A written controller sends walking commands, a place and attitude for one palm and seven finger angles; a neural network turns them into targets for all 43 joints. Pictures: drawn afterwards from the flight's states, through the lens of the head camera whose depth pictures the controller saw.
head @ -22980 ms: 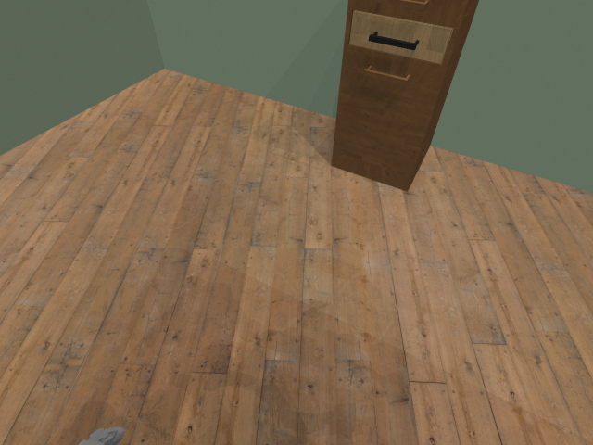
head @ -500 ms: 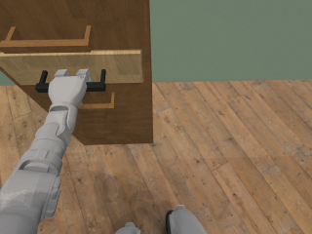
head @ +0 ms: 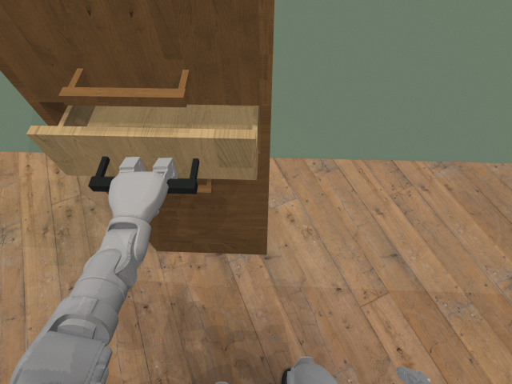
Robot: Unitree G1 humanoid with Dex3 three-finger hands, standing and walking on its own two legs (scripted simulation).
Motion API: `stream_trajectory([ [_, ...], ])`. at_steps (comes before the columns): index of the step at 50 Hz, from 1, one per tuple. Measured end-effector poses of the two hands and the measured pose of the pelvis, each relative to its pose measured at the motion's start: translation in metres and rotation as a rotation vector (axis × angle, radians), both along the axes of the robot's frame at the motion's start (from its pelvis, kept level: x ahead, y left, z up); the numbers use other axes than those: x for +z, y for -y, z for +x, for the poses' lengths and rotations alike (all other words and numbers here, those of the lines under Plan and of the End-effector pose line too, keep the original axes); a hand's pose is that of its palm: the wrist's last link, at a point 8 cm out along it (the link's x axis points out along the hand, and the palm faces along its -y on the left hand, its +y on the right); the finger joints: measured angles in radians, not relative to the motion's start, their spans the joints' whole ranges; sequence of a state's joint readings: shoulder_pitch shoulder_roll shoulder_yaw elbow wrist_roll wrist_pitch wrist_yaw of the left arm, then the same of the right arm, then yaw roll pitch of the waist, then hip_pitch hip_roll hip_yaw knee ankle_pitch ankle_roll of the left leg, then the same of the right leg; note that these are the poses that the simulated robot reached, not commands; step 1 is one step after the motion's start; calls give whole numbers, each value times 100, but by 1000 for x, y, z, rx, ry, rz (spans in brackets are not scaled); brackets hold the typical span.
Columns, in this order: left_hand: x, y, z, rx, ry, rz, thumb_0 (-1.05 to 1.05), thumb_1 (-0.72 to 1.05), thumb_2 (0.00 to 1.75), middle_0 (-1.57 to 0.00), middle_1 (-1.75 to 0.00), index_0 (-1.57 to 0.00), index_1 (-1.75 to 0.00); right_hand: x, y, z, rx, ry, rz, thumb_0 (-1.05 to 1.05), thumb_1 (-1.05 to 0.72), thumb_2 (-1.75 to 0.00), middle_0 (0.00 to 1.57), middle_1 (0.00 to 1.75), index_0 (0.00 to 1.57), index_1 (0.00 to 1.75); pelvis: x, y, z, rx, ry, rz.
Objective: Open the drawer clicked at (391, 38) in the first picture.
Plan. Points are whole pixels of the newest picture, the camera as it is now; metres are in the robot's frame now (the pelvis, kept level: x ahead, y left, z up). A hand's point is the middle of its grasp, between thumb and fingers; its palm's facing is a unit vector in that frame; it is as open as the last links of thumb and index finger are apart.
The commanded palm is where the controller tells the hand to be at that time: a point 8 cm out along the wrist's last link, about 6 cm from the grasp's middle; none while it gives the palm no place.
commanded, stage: pull the drawer open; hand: left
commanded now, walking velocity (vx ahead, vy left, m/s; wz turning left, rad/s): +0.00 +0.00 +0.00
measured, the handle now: (146, 174) +0.46 +0.20 +0.00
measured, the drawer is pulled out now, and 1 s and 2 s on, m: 0.07 0.20 0.30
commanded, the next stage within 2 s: none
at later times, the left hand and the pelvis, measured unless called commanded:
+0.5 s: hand (143, 240) +0.35 +0.20 -0.03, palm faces -0.03 -0.05 -1.00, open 5.2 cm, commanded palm +0.31 +0.22 +0.03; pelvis -0.01 +0.00 +0.00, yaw +0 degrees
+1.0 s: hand (133, 278) +0.28 +0.20 -0.03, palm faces -0.02 -0.05 -1.00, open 5.2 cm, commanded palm +0.24 +0.21 +0.03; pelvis -0.02 -0.01 +0.00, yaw +0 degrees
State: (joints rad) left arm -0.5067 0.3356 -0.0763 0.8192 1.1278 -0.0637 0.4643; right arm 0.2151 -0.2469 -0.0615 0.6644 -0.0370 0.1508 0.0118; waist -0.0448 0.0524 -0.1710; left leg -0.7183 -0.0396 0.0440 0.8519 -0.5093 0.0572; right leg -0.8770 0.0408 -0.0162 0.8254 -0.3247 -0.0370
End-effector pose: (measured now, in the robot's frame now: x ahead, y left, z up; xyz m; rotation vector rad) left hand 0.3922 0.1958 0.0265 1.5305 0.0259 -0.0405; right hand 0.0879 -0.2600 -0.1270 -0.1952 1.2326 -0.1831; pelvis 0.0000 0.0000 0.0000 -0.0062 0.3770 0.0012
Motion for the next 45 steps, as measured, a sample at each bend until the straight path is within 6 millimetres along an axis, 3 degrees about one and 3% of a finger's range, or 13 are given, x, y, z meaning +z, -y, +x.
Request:
stream_trajectory([
  [16,0,-2,-46,11,13,-16,0,78,83,-34,-135,-42,-134,6,-3,2,-1,39,10,1,-91,-89,20,30,21,30,5,1,-4,-10,47,3],
  [34,1,-3,-83,37,8,-10,-1,77,82,-35,-135,-42,-134,13,2,21,17,159,6,1,-91,-89,20,30,21,30,4,8,-17,-16,88,18],
  [45,1,-4,-116,51,22,-12,-2,77,82,-34,-135,-42,-134,14,4,29,37,194,12,1,-91,-89,20,30,21,30,4,12,-18,-15,103,23],
])
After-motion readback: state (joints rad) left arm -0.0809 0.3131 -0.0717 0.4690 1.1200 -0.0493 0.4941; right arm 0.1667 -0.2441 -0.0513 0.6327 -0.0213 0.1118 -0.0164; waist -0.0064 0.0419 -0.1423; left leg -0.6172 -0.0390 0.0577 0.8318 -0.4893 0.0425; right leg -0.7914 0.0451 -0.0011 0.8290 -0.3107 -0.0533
